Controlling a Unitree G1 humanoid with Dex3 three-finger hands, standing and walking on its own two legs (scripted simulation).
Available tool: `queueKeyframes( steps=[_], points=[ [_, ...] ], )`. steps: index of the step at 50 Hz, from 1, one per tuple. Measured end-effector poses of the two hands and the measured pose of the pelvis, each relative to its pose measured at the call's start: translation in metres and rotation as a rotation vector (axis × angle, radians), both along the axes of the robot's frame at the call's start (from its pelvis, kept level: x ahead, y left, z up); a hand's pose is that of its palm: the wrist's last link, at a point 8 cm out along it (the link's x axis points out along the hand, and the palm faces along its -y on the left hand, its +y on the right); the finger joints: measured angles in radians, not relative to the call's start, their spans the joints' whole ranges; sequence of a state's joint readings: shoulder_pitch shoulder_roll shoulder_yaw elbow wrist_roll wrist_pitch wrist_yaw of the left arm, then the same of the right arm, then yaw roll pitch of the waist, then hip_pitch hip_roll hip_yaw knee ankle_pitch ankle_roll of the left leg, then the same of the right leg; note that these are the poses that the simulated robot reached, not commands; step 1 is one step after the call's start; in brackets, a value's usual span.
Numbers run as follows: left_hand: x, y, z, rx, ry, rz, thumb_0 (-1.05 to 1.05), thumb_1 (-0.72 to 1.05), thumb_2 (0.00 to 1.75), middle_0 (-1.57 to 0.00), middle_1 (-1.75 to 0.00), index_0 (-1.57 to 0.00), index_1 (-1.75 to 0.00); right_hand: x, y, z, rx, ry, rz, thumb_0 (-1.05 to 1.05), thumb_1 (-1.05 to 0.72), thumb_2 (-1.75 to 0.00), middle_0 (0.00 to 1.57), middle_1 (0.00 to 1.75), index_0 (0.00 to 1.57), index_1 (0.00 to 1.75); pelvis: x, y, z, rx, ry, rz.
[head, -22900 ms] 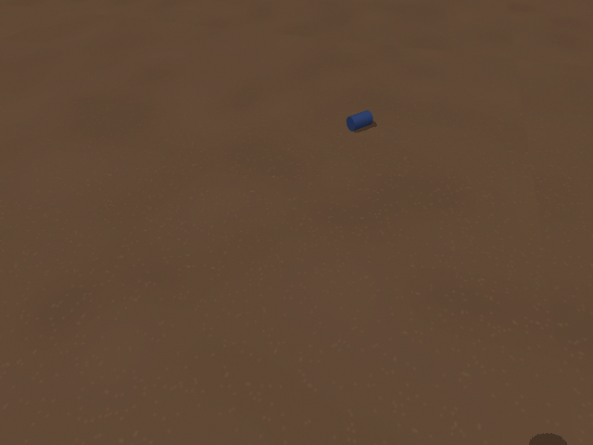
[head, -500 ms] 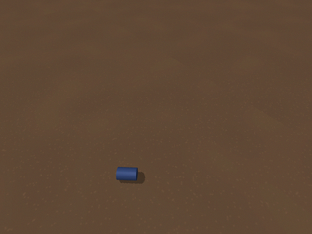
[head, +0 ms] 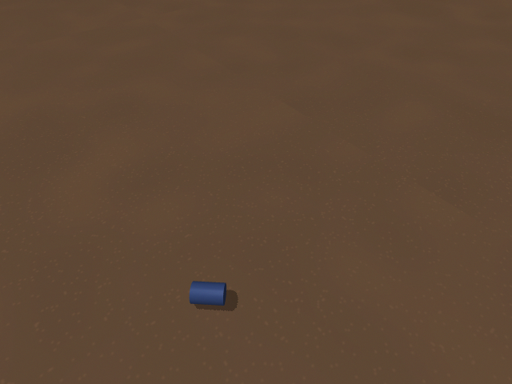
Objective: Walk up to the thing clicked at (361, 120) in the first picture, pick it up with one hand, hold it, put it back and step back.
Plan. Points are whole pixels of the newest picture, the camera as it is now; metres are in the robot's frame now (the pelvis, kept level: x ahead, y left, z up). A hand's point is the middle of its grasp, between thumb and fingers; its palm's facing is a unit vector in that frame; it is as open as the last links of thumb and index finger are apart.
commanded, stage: walk up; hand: left
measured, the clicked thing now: (208, 293) +0.62 +0.23 -0.73
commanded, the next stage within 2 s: none
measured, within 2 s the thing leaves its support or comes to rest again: neither
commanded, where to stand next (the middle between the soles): +0.29 +0.00 m, yaw -1 degrees
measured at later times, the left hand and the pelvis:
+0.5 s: hand (104, 381) +0.18 +0.29 -0.15, palm faces -0.05 -0.94 -0.34, open 7.4 cm; pelvis +0.13 +0.02 +0.00, yaw -1 degrees
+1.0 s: hand (159, 306) +0.32 +0.23 -0.16, palm faces +0.00 -0.95 -0.31, open 7.4 cm; pelvis +0.21 -0.01 -0.01, yaw +1 degrees
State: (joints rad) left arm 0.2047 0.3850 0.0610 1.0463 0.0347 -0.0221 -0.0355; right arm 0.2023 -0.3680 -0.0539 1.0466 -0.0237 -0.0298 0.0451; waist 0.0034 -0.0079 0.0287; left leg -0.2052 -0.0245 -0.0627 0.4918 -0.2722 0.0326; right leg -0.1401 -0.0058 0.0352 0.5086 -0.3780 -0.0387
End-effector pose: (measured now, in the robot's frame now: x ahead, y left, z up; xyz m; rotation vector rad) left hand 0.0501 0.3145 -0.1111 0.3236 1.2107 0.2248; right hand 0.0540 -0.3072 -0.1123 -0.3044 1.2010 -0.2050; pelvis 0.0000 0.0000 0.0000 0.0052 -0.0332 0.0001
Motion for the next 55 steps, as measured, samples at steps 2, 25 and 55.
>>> queueKeyframes(
  steps=[2,25,55],
  points=[
    [-0.001,0.002,-0.002,0.011,0.009,0.007,0.01,0.9,0.89,-0.2,-0.3,-0.2,-0.3,0.002,-0.007,-0.002,-0.008,0.008,-0.005,0.01,-0.9,-0.9,0.2,0.3,0.21,0.3,0.008,-0.003,-0.004,0.0,-0.001,0.003],
    [0.123,0.022,0.001,-0.022,0.0,-0.052,0.01,0.91,0.89,-0.2,-0.3,-0.2,-0.3,0.136,0.019,0.028,-0.045,-0.122,0.037,0.01,-0.9,-0.9,0.2,0.3,0.21,0.3,0.132,0.019,0.002,0.001,-0.037,-0.009],
    [0.253,-0.032,-0.014,-0.059,-0.051,0.002,0.01,0.9,0.89,-0.2,-0.3,-0.2,-0.3,0.212,-0.011,-0.001,-0.043,0.057,0.036,0.01,-0.9,-0.9,0.2,0.3,0.21,0.3,0.222,-0.014,-0.005,-0.004,-0.01,0.031]
  ],
)
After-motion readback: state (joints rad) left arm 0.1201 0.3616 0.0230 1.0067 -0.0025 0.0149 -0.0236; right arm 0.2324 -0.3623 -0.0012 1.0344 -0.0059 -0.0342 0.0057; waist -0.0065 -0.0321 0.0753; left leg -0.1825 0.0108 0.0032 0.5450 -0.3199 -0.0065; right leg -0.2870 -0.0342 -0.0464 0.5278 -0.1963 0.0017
